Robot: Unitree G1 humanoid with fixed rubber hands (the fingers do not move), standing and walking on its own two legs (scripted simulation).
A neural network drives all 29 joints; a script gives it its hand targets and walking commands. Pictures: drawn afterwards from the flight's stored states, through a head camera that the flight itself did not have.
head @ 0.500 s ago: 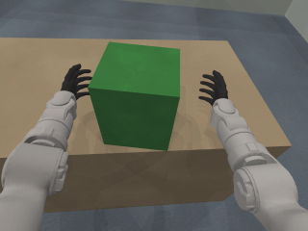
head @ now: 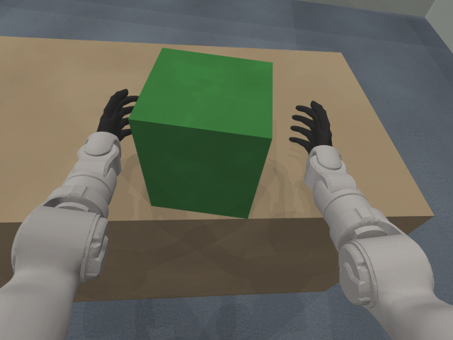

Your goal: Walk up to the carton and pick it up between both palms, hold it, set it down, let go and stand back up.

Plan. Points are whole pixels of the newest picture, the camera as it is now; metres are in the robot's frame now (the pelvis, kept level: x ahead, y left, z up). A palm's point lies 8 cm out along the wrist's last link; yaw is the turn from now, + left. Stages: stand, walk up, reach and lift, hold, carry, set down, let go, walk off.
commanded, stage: reach and lift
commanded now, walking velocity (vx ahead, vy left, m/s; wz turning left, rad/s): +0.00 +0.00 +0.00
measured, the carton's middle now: (207, 139) +0.51 -0.01 +0.05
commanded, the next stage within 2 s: none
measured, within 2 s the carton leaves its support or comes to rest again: neither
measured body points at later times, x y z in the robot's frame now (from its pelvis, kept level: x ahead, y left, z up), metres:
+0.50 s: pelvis +0.00 +0.02 +0.01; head +0.08 +0.04 +0.45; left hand +0.50 +0.14 +0.10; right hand +0.44 -0.16 +0.09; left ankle +0.00 +0.11 -0.73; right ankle +0.01 -0.08 -0.73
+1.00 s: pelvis +0.02 +0.03 +0.01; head +0.08 +0.05 +0.46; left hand +0.49 +0.14 +0.10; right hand +0.43 -0.16 +0.09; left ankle +0.00 +0.11 -0.73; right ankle +0.01 -0.08 -0.73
